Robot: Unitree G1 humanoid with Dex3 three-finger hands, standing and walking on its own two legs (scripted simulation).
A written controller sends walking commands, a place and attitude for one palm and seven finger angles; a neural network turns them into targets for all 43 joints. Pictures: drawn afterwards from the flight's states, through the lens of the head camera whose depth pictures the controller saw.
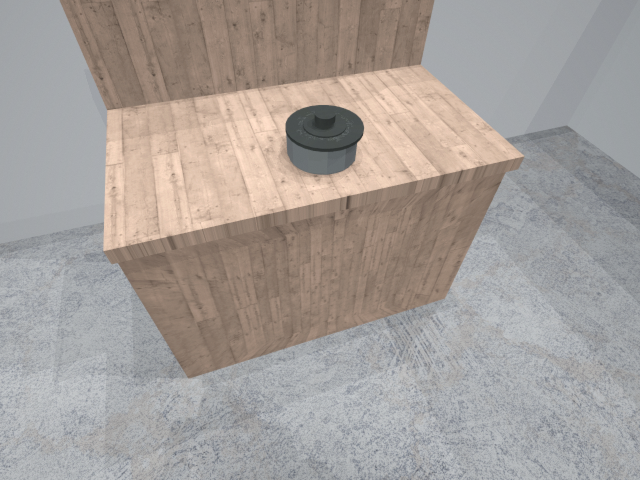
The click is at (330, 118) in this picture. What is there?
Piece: lid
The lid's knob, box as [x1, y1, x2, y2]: [315, 108, 335, 125]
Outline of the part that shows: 315,111 315,121 318,124 329,125 334,122 335,113 333,110 328,108 321,108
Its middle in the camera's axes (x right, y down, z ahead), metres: +0.01 -0.27 +0.86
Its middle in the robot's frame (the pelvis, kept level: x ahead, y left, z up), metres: +0.83 +0.04 +0.01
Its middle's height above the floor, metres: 0.79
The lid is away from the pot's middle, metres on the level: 0.01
